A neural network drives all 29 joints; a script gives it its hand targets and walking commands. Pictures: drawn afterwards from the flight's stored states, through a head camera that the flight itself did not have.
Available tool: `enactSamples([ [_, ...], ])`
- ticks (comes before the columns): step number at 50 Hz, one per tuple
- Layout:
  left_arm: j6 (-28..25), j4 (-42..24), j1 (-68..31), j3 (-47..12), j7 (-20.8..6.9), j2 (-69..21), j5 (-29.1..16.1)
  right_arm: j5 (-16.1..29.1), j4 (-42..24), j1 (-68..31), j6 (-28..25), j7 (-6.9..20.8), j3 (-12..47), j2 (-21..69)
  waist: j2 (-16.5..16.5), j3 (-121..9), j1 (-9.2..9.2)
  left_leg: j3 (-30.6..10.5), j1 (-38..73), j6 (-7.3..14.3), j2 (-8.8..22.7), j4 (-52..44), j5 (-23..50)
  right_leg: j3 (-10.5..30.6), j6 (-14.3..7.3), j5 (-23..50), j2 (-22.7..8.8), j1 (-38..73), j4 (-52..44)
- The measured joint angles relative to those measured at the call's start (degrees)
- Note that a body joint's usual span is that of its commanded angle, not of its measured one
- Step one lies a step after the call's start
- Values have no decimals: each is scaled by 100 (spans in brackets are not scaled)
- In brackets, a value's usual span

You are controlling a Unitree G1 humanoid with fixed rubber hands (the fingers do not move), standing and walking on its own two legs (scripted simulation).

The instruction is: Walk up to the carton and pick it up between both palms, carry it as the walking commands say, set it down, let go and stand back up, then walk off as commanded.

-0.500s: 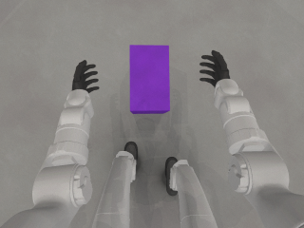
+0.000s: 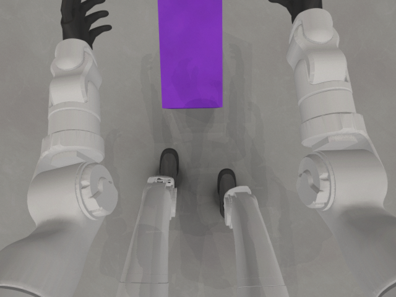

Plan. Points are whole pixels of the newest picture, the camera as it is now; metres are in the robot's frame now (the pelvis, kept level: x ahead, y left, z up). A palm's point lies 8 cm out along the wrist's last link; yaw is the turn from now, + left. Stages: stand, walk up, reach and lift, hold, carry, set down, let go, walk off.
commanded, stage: reach and lift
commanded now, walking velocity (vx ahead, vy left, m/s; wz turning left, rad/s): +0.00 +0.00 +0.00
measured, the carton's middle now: (191, 63) +0.55 +0.06 -0.55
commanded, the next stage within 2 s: none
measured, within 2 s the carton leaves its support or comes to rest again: neither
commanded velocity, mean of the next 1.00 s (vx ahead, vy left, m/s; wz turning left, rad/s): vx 0.00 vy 0.00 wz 0.00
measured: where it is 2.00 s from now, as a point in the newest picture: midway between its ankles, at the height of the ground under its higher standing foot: (196, 192)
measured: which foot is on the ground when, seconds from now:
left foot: down 0.00-1.00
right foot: down 0.00-1.00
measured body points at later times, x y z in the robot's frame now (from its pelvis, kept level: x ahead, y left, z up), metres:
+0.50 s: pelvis -0.04 +0.03 -0.12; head +0.37 +0.07 +0.06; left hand +0.51 +0.25 -0.33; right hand +0.56 -0.10 -0.32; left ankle +0.10 +0.13 -0.63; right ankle +0.03 -0.11 -0.63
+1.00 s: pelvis -0.06 +0.01 -0.23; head +0.34 +0.04 -0.05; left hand +0.48 +0.22 -0.47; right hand +0.53 -0.11 -0.45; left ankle +0.10 +0.13 -0.63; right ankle +0.03 -0.11 -0.63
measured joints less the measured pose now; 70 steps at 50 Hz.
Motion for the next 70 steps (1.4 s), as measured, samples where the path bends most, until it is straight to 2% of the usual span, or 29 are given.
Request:
enactSamples([
  [3, 73, 272, -7, 78, -85, 186, 36, -74, 372, -78, 126, -36, -56, 124, 11, -145, 36, -18, -148, -2, -7, 125, -33, -20, 8, -35, -1, -130, 108],
  [7, 97, 438, -72, 99, -148, 244, -55, -413, 951, -73, 110, -27, -461, 299, 6, -320, 15, -80, -469, 5, -79, 454, -125, -96, 24, -171, -55, -394, 418],
  [10, 68, 490, -304, 57, -118, 189, -27, -625, 1008, -111, 8, 15, -799, 338, -17, -318, -48, -129, -852, 18, -149, 905, -254, -161, 45, -343, -100, -721, 849],
  [14, 149, 651, -760, -81, 4, 104, 56, -591, 970, -492, -76, 90, -988, 148, 15, -53, -87, -159, -1447, 59, -205, 1684, -475, -214, 110, -602, -122, -1232, 1573],
  [16, 228, 621, -910, -182, 149, 39, 149, -484, 881, -716, -82, 100, -1011, 11, 56, 136, -75, -145, -1735, 89, -216, 2082, -592, -211, 159, -729, -119, -1484, 1941],
  [19, 285, 285, -1112, -273, 390, 7, -16, -312, 729, -1084, -88, 89, -804, -234, 71, 696, -86, -82, -1942, 155, -211, 2606, -754, -162, 231, -904, -100, -1663, 2445],
  [23, 402, -462, -1640, -616, 741, 234, -320, 274, 269, -1643, 10, 32, -221, -719, 79, 2577, -21, 6, -1335, 216, -163, 3216, -1004, -86, 288, -1153, -40, -1036, 3032],
  [25, 527, -696, -1508, -889, 900, 350, -605, 639, 116, -1484, 110, -24, 69, -829, 119, 2700, 6, 8, -1492, 227, -168, 3482, -1098, -93, 294, -1264, -34, -1170, 3296],
  [28, 795, -637, -1301, -1206, 1041, 533, -1227, 1201, 67, -1171, 409, -182, 566, -930, 194, 2612, 66, -19, -1692, 234, -191, 3910, -1242, -137, 285, -1450, -36, -1321, 3716],
  [30, 820, -583, -1273, -1437, 1066, 682, -1592, 1347, 63, -1120, 436, -247, 860, -952, 244, 2590, 109, -63, -1730, 219, -197, 4206, -1347, -185, 262, -1568, -20, -1327, 3999],
  [32, 766, -480, -1463, -1587, 1056, 799, -1800, 1315, 149, -1302, 387, -279, 935, -980, 292, 2572, 146, -105, -1796, 188, -209, 4453, -1403, -234, 232, -1652, -15, -1363, 4243],
  [34, 615, 136, -1825, -1635, 965, 879, -1810, 1148, 696, -1632, 257, -236, 822, -964, 270, 2170, 143, -123, -2190, 160, -241, 4644, -1368, -261, 233, -1691, -33, -1748, 4482],
  [37, 477, 1262, -2235, -1534, 712, 895, -1584, 863, 1660, -2006, 156, -36, 516, -878, 187, 1424, 65, -139, -2878, 115, -286, 4879, -1277, -288, 226, -1674, -58, -2442, 4801],
  [39, 423, 1724, -2249, -1346, 537, 826, -1234, 564, 1985, -2025, 91, 113, 281, -817, 132, 1197, 9, -132, -3125, 88, -272, 5020, -1271, -282, 221, -1682, -39, -2704, 4973],
  [43, 261, 1918, -1904, -921, 372, 607, -719, 210, 2185, -1813, -14, 219, -16, -759, 40, 1197, -56, -104, -3389, 70, -181, 5172, -1247, -244, 236, -1613, 58, -3037, 5157],
  [47, 151, 1807, -1842, -598, 345, 475, -597, 437, 2169, -1848, -16, 262, 243, -856, -33, 1659, 1, -73, -3612, 56, -87, 5262, -1146, -205, 228, -1463, 160, -3359, 5305],
  [50, 57, 1377, -2265, -690, 490, 655, -828, 890, 1740, -2343, -12, 108, 658, -987, -18, 2693, 75, -47, -3473, 8, -59, 5458, -1106, -184, 201, -1435, 199, -3280, 5580],
  [54, 75, 1323, -2367, -1198, 671, 1189, -1483, 1626, 1559, -2626, 31, -245, 1419, -802, 12, 2624, 85, 60, -3914, -8, 70, 5932, -1202, -113, 179, -1530, 289, -3789, 6136],
  [56, 100, 1631, -2534, -1422, 677, 1425, -1753, 1695, 1776, -2736, 72, -416, 1646, -727, 121, 2596, 31, 107, -3907, -13, 28, 6182, -1317, -81, 178, -1727, 246, -3747, 6439],
  [58, 49, 1929, -2795, -1530, 595, 1529, -1930, 1588, 2020, -2744, 24, -469, 1672, -776, 168, 2571, 25, 115, -3858, -32, -22, 6380, -1434, -86, 159, -1930, 196, -3643, 6662],
  [62, -208, 2441, -3021, -1703, 249, 1539, -1989, 1110, 2404, -2483, -179, -360, 1479, -806, 115, 2204, -42, 31, -4001, -60, -81, 6557, -1597, -181, 116, -2151, 142, -3676, 6779],
  [64, -279, 2736, -2943, -1522, 113, 1426, -1720, 936, 2338, -2258, -261, -209, 1329, -781, 78, 2043, -46, -49, -4091, -42, -44, 6593, -1672, -254, 128, -2170, 186, -3734, 6717],
  [67, -361, 3002, -2544, -1076, 80, 1100, -1288, 850, 2192, -1991, -393, -22, 1179, -828, 83, 1947, 36, -126, -4223, 13, 49, 6606, -1739, -316, 192, -2112, 273, -3856, 6594],
  [70, -442, 2911, -2097, -953, 156, 790, -1160, 989, 2020, -1958, -435, 86, 1160, -881, 102, 2168, 106, -62, -4240, 77, 149, 6569, -1732, -284, 241, -1953, 290, -3958, 6538],
])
